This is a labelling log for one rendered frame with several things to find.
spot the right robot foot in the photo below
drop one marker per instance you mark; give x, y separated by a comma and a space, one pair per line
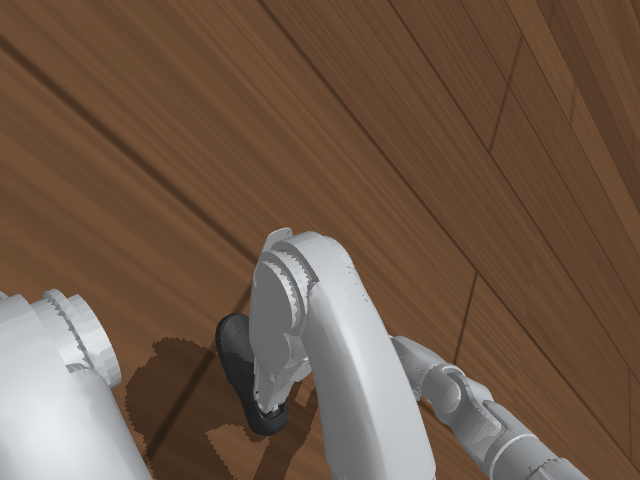
237, 359

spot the right robot hand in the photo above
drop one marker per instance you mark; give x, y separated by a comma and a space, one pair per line
416, 360

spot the right robot arm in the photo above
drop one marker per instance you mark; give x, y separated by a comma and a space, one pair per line
501, 446

